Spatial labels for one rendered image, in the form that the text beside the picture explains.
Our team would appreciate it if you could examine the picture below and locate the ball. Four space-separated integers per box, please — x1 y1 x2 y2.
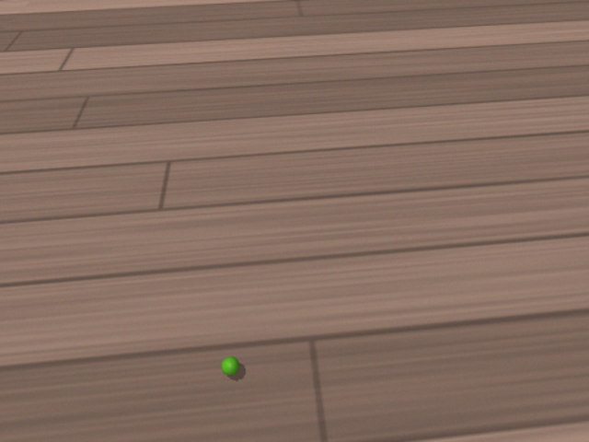
221 356 239 376

